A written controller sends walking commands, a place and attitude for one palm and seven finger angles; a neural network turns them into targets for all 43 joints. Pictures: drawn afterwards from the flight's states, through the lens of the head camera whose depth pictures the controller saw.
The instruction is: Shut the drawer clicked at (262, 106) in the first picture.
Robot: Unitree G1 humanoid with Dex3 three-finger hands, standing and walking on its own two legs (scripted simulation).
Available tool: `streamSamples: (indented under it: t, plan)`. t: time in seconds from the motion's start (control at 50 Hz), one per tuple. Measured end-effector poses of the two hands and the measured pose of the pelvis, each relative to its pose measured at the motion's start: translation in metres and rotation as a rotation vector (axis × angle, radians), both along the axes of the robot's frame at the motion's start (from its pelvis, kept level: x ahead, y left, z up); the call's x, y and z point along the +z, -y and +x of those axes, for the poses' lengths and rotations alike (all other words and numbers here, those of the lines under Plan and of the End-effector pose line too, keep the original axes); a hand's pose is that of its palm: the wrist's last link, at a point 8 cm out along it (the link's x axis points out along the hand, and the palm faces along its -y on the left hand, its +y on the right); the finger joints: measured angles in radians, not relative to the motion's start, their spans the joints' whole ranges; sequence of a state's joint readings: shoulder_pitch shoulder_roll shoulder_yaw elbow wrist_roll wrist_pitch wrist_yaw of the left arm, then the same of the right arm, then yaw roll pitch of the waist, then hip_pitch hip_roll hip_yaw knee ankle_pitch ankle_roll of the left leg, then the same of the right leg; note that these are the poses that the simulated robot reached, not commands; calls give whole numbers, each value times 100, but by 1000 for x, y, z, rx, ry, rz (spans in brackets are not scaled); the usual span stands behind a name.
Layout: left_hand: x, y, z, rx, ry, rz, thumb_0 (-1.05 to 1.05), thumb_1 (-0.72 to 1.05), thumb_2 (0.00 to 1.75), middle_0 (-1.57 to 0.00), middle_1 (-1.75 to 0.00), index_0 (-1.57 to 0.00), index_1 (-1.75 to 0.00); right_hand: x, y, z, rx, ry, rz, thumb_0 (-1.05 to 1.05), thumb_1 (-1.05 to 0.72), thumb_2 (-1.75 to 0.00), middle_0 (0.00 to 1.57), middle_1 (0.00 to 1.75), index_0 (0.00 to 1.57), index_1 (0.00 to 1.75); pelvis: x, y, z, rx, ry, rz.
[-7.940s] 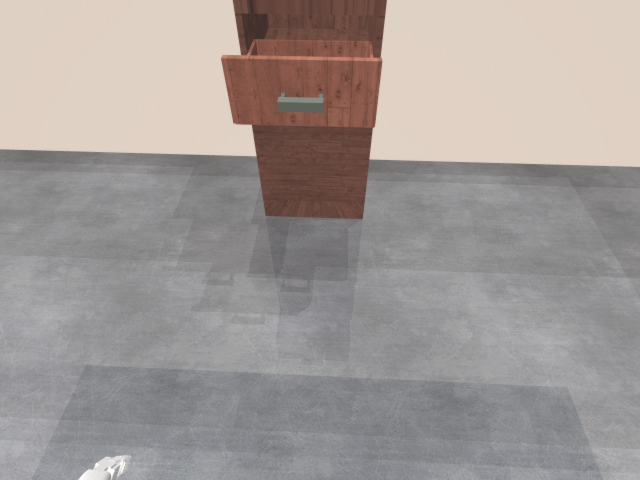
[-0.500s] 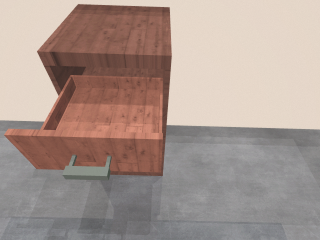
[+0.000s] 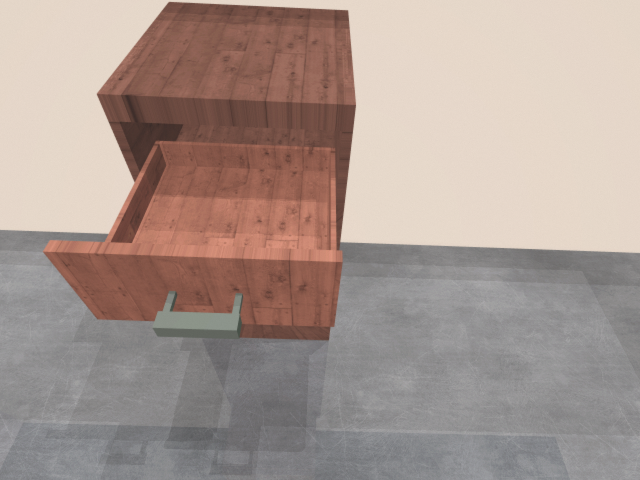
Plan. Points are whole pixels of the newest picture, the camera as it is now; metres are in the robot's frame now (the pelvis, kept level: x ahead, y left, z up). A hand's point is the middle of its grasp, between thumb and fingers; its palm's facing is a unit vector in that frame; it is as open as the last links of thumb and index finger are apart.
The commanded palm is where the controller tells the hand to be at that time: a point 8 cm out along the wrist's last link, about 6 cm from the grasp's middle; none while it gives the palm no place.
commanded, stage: come to a stop and stand still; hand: left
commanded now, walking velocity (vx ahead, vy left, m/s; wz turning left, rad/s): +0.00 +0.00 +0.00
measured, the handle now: (202, 311) +0.34 +0.20 -0.02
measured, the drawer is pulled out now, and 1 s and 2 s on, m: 0.30 0.30 0.30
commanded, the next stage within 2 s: look again from close up in 0.42 s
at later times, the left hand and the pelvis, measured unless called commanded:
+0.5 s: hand out of the picture -0.08 +0.13 -0.17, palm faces +0.05 -0.99 -0.12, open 7.4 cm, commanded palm none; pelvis -0.03 +0.00 +0.00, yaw +0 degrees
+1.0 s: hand out of the picture +0.00 +0.15 -0.17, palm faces +0.02 -0.97 -0.23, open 7.3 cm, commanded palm none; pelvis -0.02 -0.02 +0.00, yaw +0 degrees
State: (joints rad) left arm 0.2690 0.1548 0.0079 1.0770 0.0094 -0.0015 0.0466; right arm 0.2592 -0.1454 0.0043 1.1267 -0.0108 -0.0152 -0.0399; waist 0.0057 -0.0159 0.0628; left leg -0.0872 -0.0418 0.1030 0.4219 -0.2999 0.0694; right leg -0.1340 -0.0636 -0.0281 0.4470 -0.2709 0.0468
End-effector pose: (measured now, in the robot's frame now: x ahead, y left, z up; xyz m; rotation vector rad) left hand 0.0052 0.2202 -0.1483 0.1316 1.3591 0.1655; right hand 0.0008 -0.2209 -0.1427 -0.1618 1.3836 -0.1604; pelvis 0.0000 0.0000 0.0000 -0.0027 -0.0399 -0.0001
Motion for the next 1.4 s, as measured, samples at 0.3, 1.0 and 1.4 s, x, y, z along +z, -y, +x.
streamSamples:
  t: [0.3, 1.0, 1.4]
  plan:
    - [0, 20, -66, 17, -97, -55, 1, 91, 90, -20, -30, -20, -30, 0, -20, -59, -25, -86, 56, 0, -91, -90, 20, 30, 20, 30, 3, -1, -24, -1, -6, 4]
    - [12, 18, -12, -31, 32, 41, 1, 92, 90, -20, -30, -20, -30, -8, 24, -14, 31, 41, 45, 0, -92, -90, 20, 30, 20, 30, 0, 23, -19, -1, -20, 14]
    - [-5, 38, -24, 31, -72, -32, 1, 91, 90, -21, -30, -20, -30, -6, 31, -11, 31, -75, 24, 0, -91, -90, 20, 30, 20, 30, -6, 31, 14, 15, -31, -2]
